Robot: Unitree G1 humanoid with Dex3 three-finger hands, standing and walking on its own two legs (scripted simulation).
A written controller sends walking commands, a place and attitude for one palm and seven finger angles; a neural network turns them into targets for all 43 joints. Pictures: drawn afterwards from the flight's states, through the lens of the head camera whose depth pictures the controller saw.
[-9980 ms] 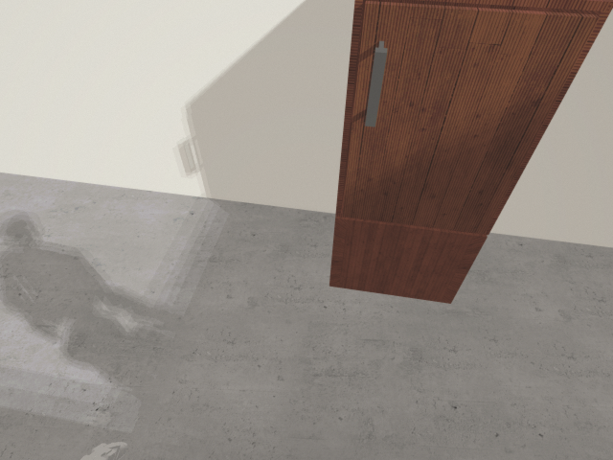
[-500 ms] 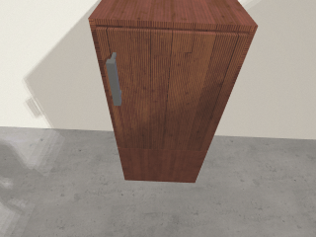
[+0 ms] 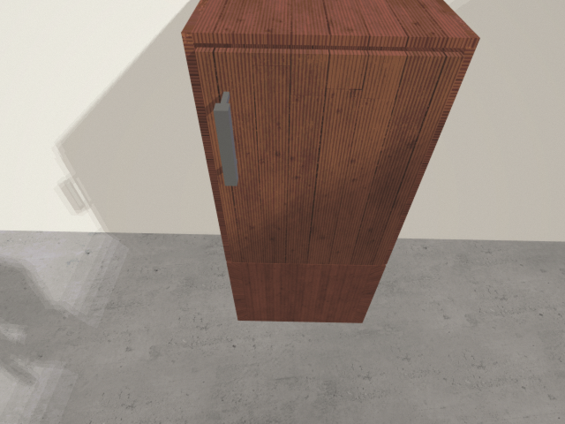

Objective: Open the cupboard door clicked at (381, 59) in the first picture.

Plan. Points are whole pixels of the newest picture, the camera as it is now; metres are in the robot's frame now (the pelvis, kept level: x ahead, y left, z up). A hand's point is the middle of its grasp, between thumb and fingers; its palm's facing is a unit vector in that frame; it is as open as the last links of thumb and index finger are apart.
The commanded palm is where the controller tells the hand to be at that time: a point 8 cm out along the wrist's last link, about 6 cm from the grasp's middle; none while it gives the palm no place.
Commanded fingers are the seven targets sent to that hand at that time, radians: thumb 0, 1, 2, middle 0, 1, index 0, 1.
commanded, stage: come to a stop and stand still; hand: left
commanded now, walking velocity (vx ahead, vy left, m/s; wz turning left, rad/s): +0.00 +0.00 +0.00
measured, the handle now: (228, 140) +0.57 +0.14 +0.10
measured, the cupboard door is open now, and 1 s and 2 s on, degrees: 0 0 0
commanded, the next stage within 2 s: look again from close up in 0.02 s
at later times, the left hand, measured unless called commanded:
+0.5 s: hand out of the picture +0.00 +0.13 -0.17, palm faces +0.02 -0.99 -0.17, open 7.3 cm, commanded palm none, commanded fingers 0.00 0.90 0.90 -0.20 -0.30 -0.20 -0.30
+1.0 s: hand (196, 354) +0.21 +0.13 +0.01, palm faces +0.24 -0.96 -0.11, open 7.6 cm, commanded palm +0.12 +0.18 -0.04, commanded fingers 0.00 0.60 0.77 -0.22 -0.50 -0.22 -0.50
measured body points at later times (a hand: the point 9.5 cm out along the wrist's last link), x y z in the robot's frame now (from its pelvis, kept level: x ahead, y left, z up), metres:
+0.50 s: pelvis +0.00 -0.03 +0.00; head +0.01 -0.03 +0.45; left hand +0.00 +0.18 -0.16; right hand +0.02 -0.26 -0.15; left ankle +0.02 +0.06 -0.74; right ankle +0.00 -0.18 -0.74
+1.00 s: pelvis +0.00 -0.06 -0.02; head -0.01 -0.08 +0.43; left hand +0.19 +0.18 +0.02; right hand +0.14 -0.31 -0.12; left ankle +0.02 +0.06 -0.74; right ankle +0.00 -0.18 -0.74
